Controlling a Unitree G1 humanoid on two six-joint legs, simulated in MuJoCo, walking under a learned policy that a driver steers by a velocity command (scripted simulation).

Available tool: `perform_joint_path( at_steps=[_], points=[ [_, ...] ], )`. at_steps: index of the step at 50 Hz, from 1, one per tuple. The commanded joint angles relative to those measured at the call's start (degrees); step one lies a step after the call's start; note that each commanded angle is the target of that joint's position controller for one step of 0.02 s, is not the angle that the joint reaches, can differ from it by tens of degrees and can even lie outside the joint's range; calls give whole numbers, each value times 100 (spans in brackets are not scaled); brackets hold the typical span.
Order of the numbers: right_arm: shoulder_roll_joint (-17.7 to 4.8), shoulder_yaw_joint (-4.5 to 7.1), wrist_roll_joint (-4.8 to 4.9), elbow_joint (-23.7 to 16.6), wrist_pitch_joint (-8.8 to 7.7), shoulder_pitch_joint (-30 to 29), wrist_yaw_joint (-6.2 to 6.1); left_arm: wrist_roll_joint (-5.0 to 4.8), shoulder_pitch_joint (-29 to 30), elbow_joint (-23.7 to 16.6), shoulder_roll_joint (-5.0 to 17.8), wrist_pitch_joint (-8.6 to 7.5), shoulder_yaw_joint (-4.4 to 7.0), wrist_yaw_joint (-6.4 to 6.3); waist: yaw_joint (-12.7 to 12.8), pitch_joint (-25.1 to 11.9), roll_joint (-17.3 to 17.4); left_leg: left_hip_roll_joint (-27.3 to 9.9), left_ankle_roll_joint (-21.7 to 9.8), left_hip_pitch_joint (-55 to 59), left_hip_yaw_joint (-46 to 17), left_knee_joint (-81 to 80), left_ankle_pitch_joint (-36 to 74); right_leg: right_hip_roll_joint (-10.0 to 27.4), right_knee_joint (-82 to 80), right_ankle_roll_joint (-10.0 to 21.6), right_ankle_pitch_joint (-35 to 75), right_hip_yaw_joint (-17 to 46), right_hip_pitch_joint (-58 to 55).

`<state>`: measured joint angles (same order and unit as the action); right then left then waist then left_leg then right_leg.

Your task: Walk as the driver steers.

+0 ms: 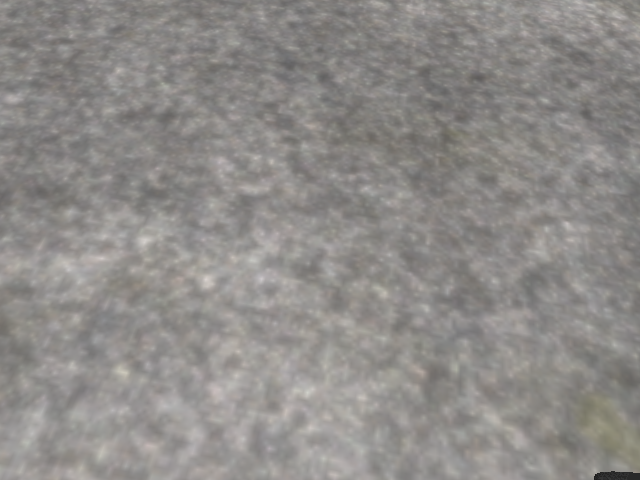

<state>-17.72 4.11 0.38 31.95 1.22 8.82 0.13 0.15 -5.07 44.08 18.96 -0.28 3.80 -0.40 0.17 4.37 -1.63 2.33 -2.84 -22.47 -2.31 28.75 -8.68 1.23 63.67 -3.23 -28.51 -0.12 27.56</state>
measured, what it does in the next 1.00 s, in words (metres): walks ahead: right foot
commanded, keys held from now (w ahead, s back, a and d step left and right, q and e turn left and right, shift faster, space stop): q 0.02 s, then no key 0.58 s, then w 0.18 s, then w+e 0.22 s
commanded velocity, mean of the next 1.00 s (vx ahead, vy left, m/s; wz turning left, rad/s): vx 0.11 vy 0.00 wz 0.10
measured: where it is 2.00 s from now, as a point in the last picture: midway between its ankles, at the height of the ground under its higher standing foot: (375, 357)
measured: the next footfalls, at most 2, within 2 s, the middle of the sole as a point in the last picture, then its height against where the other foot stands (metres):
right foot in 0.26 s outside the picture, level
right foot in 1.30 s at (388, 468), level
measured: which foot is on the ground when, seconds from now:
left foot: down 0.00-1.00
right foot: up 0.00-0.24, down 0.26-0.84, up 0.86-1.00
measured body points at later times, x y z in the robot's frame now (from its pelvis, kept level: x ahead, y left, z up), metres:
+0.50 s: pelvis +0.02 -0.04 +0.00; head +0.03 -0.04 +0.45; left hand +0.13 +0.23 -0.11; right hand +0.19 -0.28 -0.11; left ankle +0.04 +0.10 -0.74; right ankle +0.03 -0.15 -0.74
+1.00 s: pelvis +0.11 +0.00 +0.01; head +0.12 +0.02 +0.46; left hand +0.21 +0.28 -0.12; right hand +0.16 -0.27 -0.11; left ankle +0.05 +0.10 -0.74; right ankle +0.11 -0.15 -0.66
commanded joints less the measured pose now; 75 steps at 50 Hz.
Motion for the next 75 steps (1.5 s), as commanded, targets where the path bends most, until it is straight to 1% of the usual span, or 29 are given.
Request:
perform_joint_path(
  at_steps=[1, 9, 12, 13, 14, 15, 16, 19, 22, 30, 34, 38, 41, 42, 43, 44, 46, 50, 55, 59, 62, 64, 65, 66, 67, 68, 70, 72, 75],
  points=[
    [-942, 284, -52, -403, -40, -115, -94, 8, -186, -333, 510, 7, 130, -55, 116, -1233, 804, -1313, -1157, 1259, -1622, -834, 2184, 4, -311, -84, 391, 300, 343],
    [-821, 199, -97, -183, 21, -72, -114, -35, -132, -367, 332, 75, 46, 7, -129, -1169, 1061, -1252, -1041, 762, -1811, -815, 481, -42, -1998, -29, 728, 206, -655],
    [-628, 90, -49, -91, 44, -193, -93, 6, -426, -306, 180, 10, 20, 92, 100, -1014, 997, -1042, -729, 452, -1814, -596, -102, -110, -3460, 220, 1520, 14, -1473],
    [-467, 36, -62, 13, 23, 30, -95, 101, -495, -309, 233, -13, 16, 106, 89, -985, 795, -816, -431, 237, -1670, -443, -428, 94, -3905, 364, 1953, 199, -1861],
    [-266, -21, -141, 55, -3, 244, -103, 219, -594, -379, 593, -24, 60, 89, -69, -986, -49, -304, -43, -101, -1168, 400, -1137, 1026, -4301, 681, 2472, 1160, -2111],
    [-304, 16, -106, -64, -33, 256, -111, 271, -296, -303, 747, -29, 71, 87, -359, -675, -1176, 119, 211, -43, -468, 568, -1709, 1696, -4657, 1406, 2237, 1985, -1213],
    [-580, 77, -161, 23, -46, 116, -145, 268, 186, -515, 429, -80, -23, 72, -264, -513, -1023, -107, 368, 397, -466, 888, -1617, 1643, -4846, 1533, 1846, 1977, -788],
    [-350, 56, -204, 140, 4, -83, -151, 69, 145, -416, 400, -166, -47, 26, -177, -481, -831, -208, 412, 820, -379, 169, -439, 963, -4516, 956, 1542, 1255, -1063],
    [-362, 25, -153, 247, 29, -48, -114, 100, -434, -304, 262, -198, -114, 50, 33, -622, -410, -322, 275, 1318, -521, -23, 252, 565, -4330, 641, 1471, 883, -1015],
    [-259, 24, -134, 601, -68, 131, -131, 73, -422, -277, 174, -130, -177, 34, 60, -530, 319, -383, 216, 1029, -670, -226, 348, 242, -3946, 529, 1366, 371, -1280],
    [-287, 39, -67, 715, -111, 321, -180, -18, -589, -199, 381, -67, -111, -14, 84, -127, -40, -51, 80, 246, -290, 87, -2333, 351, -4260, 879, -1097, 730, -1101],
    [-80, -8, 69, 602, -457, 95, -79, -113, -951, -62, 713, -170, 17, -68, 137, 322, -733, -221, 52, -441, 215, 1109, -1409, 1626, -5162, 1614, -1763, 2430, -1298],
    [-102, 51, 73, 926, -618, 884, 5, -171, -459, -191, 486, -154, -54, 13, -388, 144, -601, -196, -158, 1408, 203, -80, -1083, 1016, -4663, 1232, -663, 1612, -362],
    [-448, 164, 26, 1091, -653, 1428, -13, -170, -169, -342, 174, -183, -147, 31, -616, 48, -11, -691, -323, 2117, -684, -567, -1380, 462, -3651, 873, 35, 950, 275],
    [-961, 320, 2, 1243, -676, 2048, 3, -169, -7, -570, -102, -290, -216, 29, -733, -218, 1421, -1659, -823, 2962, -2466, -1374, -2113, -319, -1766, 464, 414, -13, 1182],
    [-909, 303, -72, 1240, -717, 2284, 22, -239, 0, -615, 257, -391, -110, -9, -865, -239, 1520, -2369, -1308, 3181, -3605, -1683, -1738, -395, -499, 459, -405, 564, 1905],
    [-425, 158, -82, 1111, -778, 1802, -26, -357, -503, -382, 329, -451, -34, 51, -448, -207, 748, -2193, -1040, 3281, -2584, -1538, -1269, -45, 295, 708, 330, 1066, 2295],
    [-94, 37, -99, 1141, -741, 1412, -37, -235, -417, -327, 75, -339, -21, 202, -311, -82, 719, -1633, -563, 2795, -716, -1881, 567, 219, -155, 567, 1637, 734, 1997],
    [-418, 87, -85, 1243, -699, 1333, -132, -172, 295, -766, -209, -302, -138, 302, -433, 162, 587, -1453, -533, 2141, 439, -2168, 1125, 259, -1714, 281, 2741, 167, 1547],
    [-610, 125, 16, 1437, -653, 1544, -148, -173, 780, -1109, -172, -320, -152, 428, -494, 335, 577, -1659, -484, 2257, 859, -2106, 1587, 180, -2566, 526, 2859, -223, 1096],
    [-841, 188, 31, 1422, -554, 1393, -182, -170, 483, -1200, 111, -298, -6, 484, -107, -110, 795, -1775, -303, 2764, 1170, -1096, 4433, -234, -2681, 933, 2272, -580, 408],
    [-954, 210, 31, 1345, -460, 1227, -232, -191, -981, -876, 582, -236, 269, 419, 720, -993, 798, -1605, -99, 2316, 1353, 867, 5363, -652, -2882, 1296, 2258, -669, -1577],
    [-890, 164, -9, 1232, -499, 1232, -256, -181, -1867, -671, 919, -154, 437, 286, 1131, -1435, 392, -1369, 114, 940, 1299, 2478, 3880, -272, -2979, 1519, 2152, 194, -3312],
    [124, -149, -193, 934, -639, 1980, -121, -168, -1725, -723, 1524, -185, 486, 225, 267, -2103, -1323, -189, 455, -1500, 831, 4839, -2238, 1442, -3513, 2625, 1126, 3606, -5200],
    [-388, -88, 10, 863, -888, 1391, -27, -139, -1956, -830, 1068, -238, 380, 209, 750, -2898, -745, -24, 362, -2065, -501, 5546, -2425, 1792, -4616, 2865, -43, 5174, -5386],
    [-672, -2, 237, 637, -984, 715, -1, -81, -1706, -744, 792, -302, 302, 213, 767, -1823, -460, -324, 234, -2535, -490, 5414, -1801, 1601, -4841, 2456, 191, 4318, -4669],
    [-601, -22, 31, 625, -1033, 540, -94, -82, -880, -875, 537, -371, 215, 219, 179, -860, 294, -763, 200, -1946, -389, 4408, -993, 1099, -4901, 2109, 1575, 2999, -2762],
    [-631, 32, -77, 645, -884, 805, -99, 8, -551, -1015, 402, -396, 179, 207, -188, -715, 71, -942, 286, -1309, -428, 4006, -763, 792, -5120, 2080, 2339, 2449, -1835],
    [-438, -16, -192, 548, -718, 618, -124, -81, -726, -885, 475, -436, 198, 143, -202, -496, 59, -928, 561, -1271, -202, 3288, -405, 610, -5241, 2109, 3022, 1884, -1137]
  ],
)
Over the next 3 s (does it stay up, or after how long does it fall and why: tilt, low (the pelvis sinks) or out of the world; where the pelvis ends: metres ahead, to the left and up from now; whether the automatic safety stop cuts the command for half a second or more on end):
stays up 0.91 -0.21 0.02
